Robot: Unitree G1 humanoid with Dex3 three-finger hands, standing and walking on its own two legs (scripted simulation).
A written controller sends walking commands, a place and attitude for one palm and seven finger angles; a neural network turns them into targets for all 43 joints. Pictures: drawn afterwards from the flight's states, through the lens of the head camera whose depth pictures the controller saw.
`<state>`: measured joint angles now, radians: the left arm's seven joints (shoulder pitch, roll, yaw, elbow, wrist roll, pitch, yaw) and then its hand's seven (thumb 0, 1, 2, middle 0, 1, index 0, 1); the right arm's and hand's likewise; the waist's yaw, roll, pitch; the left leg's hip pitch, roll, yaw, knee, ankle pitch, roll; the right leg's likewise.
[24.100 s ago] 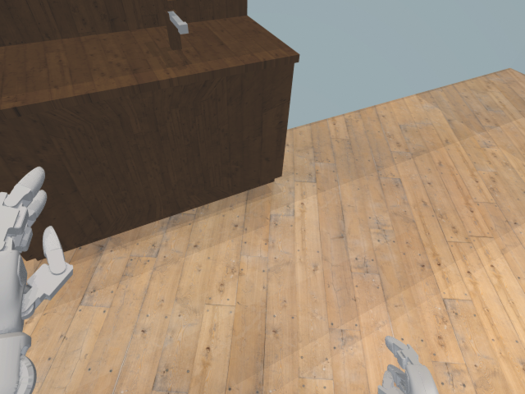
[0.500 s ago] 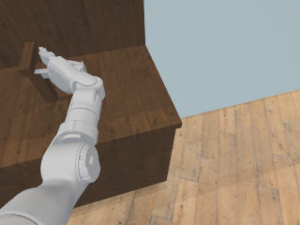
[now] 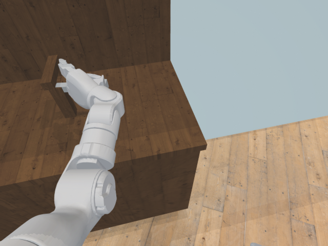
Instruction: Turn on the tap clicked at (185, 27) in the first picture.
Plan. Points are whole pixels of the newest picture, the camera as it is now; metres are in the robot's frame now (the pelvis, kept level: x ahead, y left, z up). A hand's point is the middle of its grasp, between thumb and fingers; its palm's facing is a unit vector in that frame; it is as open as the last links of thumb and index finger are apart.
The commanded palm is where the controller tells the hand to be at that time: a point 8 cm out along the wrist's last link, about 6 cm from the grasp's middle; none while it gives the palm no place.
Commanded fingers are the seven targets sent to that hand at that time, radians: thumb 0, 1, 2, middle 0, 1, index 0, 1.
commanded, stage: lift the hand up off the lever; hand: left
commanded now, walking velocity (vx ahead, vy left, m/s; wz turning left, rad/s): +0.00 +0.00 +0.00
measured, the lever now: (103, 85) +0.54 +0.21 +0.09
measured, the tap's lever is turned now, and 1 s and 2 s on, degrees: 80 80 80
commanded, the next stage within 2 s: draw the hand back beside the body in 0.06 s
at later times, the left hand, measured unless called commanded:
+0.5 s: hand (90, 106) +0.39 +0.18 +0.16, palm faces +0.32 -0.94 -0.14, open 7.7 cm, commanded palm +0.35 +0.21 +0.17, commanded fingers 0.00 0.90 0.90 -0.17 -0.20 -0.17 -0.20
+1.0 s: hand (46, 147) +0.27 +0.23 +0.17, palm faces +0.30 -0.93 -0.23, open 7.5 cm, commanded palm +0.23 +0.27 +0.18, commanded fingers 0.00 0.90 0.90 -0.19 -0.28 -0.19 -0.28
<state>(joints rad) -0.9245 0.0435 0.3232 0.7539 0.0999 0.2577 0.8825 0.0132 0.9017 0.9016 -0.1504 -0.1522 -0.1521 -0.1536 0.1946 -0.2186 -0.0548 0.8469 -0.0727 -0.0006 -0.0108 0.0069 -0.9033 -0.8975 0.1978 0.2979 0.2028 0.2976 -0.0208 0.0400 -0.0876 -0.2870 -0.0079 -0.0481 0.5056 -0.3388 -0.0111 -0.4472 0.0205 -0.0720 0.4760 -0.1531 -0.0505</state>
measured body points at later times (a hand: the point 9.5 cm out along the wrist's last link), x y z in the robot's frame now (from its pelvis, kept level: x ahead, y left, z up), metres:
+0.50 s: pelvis +0.01 +0.00 +0.01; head -0.01 -0.02 +0.46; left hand +0.36 +0.23 +0.17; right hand +0.11 -0.26 -0.11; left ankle -0.06 +0.13 -0.73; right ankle +0.05 -0.09 -0.73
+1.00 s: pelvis -0.01 +0.02 +0.01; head -0.03 +0.00 +0.46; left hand +0.25 +0.28 +0.18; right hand +0.17 -0.19 -0.08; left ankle -0.06 +0.13 -0.73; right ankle +0.05 -0.09 -0.73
